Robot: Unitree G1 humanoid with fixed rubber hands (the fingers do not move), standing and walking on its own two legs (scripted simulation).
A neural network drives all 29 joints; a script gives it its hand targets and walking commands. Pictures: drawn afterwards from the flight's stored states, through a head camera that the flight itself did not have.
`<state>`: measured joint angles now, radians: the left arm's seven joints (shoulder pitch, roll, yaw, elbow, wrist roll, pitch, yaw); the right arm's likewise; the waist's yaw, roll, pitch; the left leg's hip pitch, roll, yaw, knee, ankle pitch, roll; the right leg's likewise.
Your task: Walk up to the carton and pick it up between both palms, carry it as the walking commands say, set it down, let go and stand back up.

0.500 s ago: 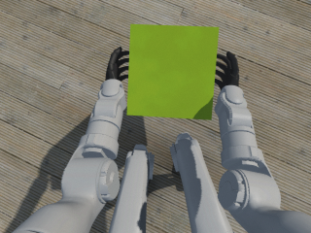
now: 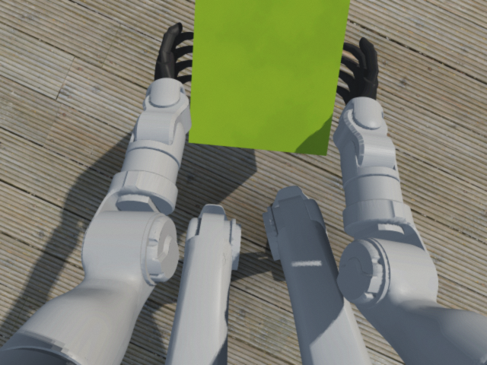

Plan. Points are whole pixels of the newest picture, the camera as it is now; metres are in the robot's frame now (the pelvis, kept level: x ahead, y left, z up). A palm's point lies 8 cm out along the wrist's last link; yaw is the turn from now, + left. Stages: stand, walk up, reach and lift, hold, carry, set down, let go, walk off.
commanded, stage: set down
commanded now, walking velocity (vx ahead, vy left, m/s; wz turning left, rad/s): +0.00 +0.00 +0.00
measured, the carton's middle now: (263, 82) +0.51 -0.08 -0.21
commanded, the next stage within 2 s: none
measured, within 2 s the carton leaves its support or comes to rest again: rests again in 1.62 s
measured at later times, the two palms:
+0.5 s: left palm (185, 88) +0.52 +0.06 -0.20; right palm (347, 101) +0.45 -0.22 -0.20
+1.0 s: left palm (186, 85) +0.53 +0.06 -0.21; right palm (345, 103) +0.45 -0.22 -0.22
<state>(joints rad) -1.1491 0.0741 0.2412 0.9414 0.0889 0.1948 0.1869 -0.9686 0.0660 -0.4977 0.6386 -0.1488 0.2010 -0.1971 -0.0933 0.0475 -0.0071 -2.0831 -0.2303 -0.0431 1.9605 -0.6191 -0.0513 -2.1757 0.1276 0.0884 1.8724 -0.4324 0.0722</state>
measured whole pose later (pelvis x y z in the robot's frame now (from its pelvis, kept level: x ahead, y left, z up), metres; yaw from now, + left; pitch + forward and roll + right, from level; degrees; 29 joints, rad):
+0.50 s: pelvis -0.01 +0.00 -0.05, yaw +2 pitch +40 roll +1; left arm -1.33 0.12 0.17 1.02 0.04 0.19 0.23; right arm -1.12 -0.04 -0.50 0.73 -0.10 0.21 -0.17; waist -0.12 0.03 0.18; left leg -2.19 -0.25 -0.03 2.10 -0.62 -0.07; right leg -2.27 0.10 0.07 2.02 -0.44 0.07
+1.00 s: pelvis +0.00 +0.01 -0.06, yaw +0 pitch +41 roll -2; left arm -1.36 0.12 0.14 1.12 0.05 0.17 0.21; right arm -1.12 -0.08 -0.53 0.83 -0.09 0.17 -0.11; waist -0.13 0.06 0.16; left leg -2.24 -0.23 -0.02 2.17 -0.64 -0.02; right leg -2.30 0.07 0.04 2.07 -0.48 0.08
